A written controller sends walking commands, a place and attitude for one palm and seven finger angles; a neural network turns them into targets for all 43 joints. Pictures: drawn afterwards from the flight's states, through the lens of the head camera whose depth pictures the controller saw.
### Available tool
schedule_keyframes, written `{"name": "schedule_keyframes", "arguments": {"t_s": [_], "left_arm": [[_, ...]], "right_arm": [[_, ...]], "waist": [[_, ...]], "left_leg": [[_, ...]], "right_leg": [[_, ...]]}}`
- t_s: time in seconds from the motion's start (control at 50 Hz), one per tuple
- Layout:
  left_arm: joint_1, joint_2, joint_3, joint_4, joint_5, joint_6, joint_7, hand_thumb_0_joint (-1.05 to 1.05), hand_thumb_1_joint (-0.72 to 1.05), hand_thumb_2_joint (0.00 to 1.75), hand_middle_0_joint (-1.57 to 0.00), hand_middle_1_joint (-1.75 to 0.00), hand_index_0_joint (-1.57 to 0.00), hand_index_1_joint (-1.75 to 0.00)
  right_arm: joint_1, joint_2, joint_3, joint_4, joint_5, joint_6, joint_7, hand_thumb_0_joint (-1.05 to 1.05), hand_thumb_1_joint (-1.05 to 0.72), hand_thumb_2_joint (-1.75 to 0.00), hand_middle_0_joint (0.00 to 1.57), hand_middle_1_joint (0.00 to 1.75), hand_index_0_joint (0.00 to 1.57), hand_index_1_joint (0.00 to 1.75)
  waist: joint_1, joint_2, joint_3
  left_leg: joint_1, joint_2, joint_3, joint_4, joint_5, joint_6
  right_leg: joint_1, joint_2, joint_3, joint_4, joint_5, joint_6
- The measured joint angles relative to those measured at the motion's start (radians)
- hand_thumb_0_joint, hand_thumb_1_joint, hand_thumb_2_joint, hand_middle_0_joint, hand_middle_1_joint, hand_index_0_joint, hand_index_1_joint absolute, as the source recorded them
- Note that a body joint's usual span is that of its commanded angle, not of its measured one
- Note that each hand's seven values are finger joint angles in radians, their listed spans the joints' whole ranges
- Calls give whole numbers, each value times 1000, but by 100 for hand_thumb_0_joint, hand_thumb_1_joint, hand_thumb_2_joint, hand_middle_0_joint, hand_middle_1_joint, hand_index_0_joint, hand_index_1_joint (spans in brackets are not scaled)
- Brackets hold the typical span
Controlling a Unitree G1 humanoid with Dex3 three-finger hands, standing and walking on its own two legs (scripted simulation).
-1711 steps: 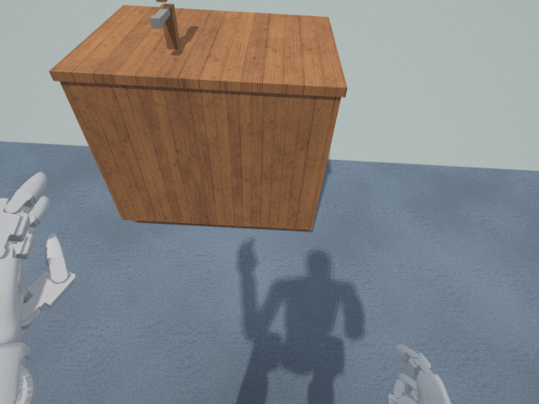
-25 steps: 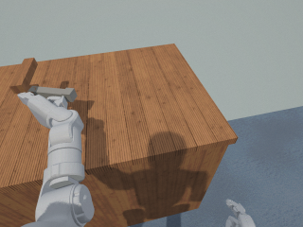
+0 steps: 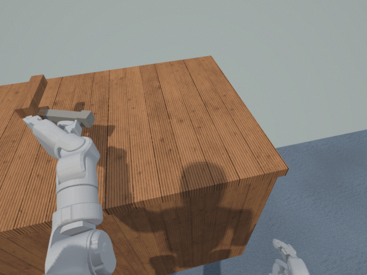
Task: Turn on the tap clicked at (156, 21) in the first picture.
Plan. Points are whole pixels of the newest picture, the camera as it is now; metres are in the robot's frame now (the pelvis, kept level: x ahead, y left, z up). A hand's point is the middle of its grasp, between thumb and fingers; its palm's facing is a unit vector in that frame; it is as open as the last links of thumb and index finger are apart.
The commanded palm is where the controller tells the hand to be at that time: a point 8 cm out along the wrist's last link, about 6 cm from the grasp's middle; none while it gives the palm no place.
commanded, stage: lift the hand up off the lever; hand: left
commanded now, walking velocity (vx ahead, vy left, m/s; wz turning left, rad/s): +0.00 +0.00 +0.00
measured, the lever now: (86, 118) +0.41 +0.26 +0.15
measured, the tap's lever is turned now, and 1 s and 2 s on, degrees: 67 67 67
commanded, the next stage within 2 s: draw the hand back beside the body in 0.12 s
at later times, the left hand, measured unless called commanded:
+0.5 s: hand (69, 141) +0.34 +0.27 +0.14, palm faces +0.60 -0.80 -0.06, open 8.3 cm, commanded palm +0.30 +0.28 +0.21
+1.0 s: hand (56, 137) +0.29 +0.25 +0.21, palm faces +0.32 -0.90 -0.30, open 7.6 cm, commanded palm +0.25 +0.30 +0.19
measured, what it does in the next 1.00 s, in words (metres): stands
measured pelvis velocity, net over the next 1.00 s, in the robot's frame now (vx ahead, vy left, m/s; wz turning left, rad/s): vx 0.03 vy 0.04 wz -0.03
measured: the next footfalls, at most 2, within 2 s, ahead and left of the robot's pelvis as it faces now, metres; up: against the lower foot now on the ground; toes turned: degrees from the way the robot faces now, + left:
none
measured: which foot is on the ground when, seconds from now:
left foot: down 0.00-1.00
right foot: down 0.00-1.00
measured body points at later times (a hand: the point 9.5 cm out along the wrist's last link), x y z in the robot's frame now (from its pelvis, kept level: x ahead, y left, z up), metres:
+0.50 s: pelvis +0.01 +0.01 +0.01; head -0.01 -0.02 +0.46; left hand +0.30 +0.31 +0.15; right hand +0.20 -0.22 -0.08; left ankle +0.05 +0.15 -0.73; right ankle -0.02 -0.06 -0.73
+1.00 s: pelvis +0.03 +0.04 +0.01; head +0.00 +0.00 +0.46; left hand +0.27 +0.30 +0.22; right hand +0.23 -0.17 -0.07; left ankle +0.05 +0.15 -0.73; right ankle -0.02 -0.06 -0.73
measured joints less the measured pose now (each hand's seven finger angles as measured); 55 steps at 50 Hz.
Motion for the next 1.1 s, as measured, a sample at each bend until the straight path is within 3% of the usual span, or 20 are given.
{"name": "schedule_keyframes", "arguments": {"t_s": [0.26,0.34,0.44,0.5,0.56,0.74,0.82,0.9,1.0,1.1], "left_arm": [[35,-8,-17,-57,-23,22,-21,2,90,90,-15,-15,-11,-14],[114,7,-19,-151,-87,43,-159,2,90,90,-15,-16,-6,-14],[243,65,-81,-238,-109,60,-316,2,90,90,-16,-16,-3,-12],[370,129,-135,-251,-148,-65,-410,2,90,90,-16,-17,-4,-13],[492,190,-197,-284,-155,-172,-473,2,90,90,-16,-18,-8,-15],[684,234,-319,-447,-124,-312,-524,2,89,90,-17,-21,-11,-18],[702,245,-342,-590,-98,-426,-541,3,89,90,-18,-22,-14,-20],[645,263,-313,-601,-94,-517,-583,2,89,90,-18,-23,-16,-22],[717,266,-275,-563,-111,-511,-638,1,89,90,-19,-25,-17,-24],[844,248,-296,-609,-104,-473,-649,2,89,90,-20,-26,-19,-26]], "right_arm": [[-25,2,6,-6,9,3,-2,1,-90,-90,20,30,21,30],[-27,5,21,-28,31,38,-33,1,-90,-90,20,30,21,30],[-24,2,31,-63,51,45,-58,1,-90,-90,20,30,21,30],[-4,-5,27,-102,51,20,-37,1,-90,-90,20,30,21,30],[30,-19,24,-140,55,-8,-19,1,-90,-90,20,30,21,30],[72,-54,22,-130,51,-25,-6,1,-90,-90,20,30,21,30],[61,-45,21,-127,43,-12,-2,1,-90,-90,20,30,21,30],[17,-19,30,-140,39,55,5,1,-90,-90,20,30,21,30],[-13,15,42,-201,44,149,10,1,-90,-90,20,30,21,30],[8,10,39,-226,38,168,0,1,-90,-90,20,30,21,30]], "waist": [[9,-2,7],[6,-5,24],[5,2,41],[-3,10,46],[-3,13,60],[32,6,92],[46,10,85],[40,22,72],[17,35,61],[26,32,70]], "left_leg": [[22,-2,5,-15,3,3],[62,-3,10,-29,2,8],[101,-2,14,-46,4,11],[117,-3,18,-58,5,16],[141,-8,22,-74,4,21],[201,-27,23,-102,-6,39],[220,-36,23,-109,-10,45],[231,-35,28,-113,-11,50],[238,-22,46,-124,-8,50],[245,-15,49,-126,-7,50]], "right_leg": [[22,-2,5,-18,6,4],[61,-3,10,-33,7,6],[104,-3,15,-62,18,10],[123,-4,20,-82,24,15],[149,-9,23,-104,28,20],[228,-28,24,-165,32,39],[250,-37,24,-178,30,46],[262,-37,29,-187,34,50],[265,-26,49,-209,51,50],[280,-20,53,-229,63,49]]}}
